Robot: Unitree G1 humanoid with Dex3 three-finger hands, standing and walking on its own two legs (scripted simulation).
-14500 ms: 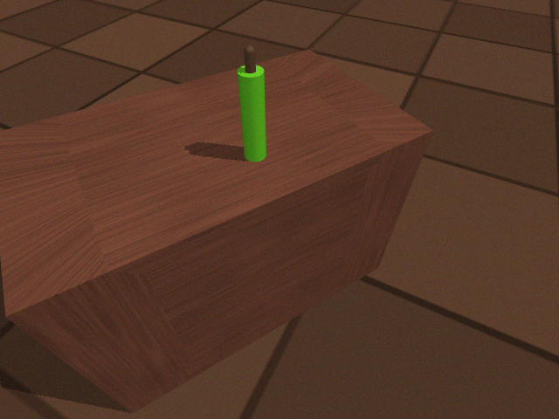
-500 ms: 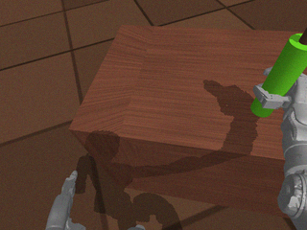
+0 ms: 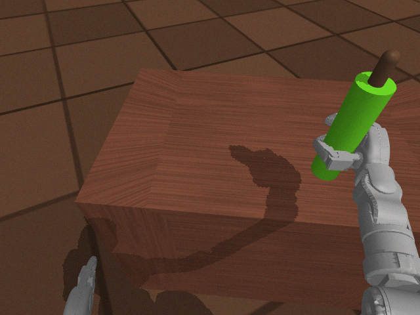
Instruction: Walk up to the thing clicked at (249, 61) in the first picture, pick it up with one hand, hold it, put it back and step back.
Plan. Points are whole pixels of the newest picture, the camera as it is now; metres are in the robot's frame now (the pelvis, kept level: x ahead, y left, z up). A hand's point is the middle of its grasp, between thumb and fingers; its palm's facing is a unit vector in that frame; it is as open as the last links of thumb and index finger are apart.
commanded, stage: lift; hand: right
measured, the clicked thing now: (351, 124) +0.42 -0.19 +0.18
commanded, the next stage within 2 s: hold in 0.80 s
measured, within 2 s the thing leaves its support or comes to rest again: neither
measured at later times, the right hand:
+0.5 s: hand (346, 158) +0.35 -0.17 +0.17, palm faces +0.15 +0.99 -0.04, open 7.6 cm
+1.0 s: hand (361, 164) +0.32 -0.17 +0.20, palm faces +0.15 +0.99 -0.05, open 7.6 cm
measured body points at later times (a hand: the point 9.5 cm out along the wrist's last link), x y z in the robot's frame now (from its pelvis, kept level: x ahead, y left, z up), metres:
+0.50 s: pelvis -0.01 +0.01 +0.01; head -0.03 +0.04 +0.46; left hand +0.15 +0.27 -0.06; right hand +0.33 -0.22 +0.18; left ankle +0.00 +0.14 -0.72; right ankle +0.00 -0.12 -0.72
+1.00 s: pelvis -0.02 +0.01 +0.01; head -0.05 +0.04 +0.46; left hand +0.15 +0.27 -0.06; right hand +0.30 -0.22 +0.20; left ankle +0.00 +0.14 -0.72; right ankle +0.00 -0.12 -0.72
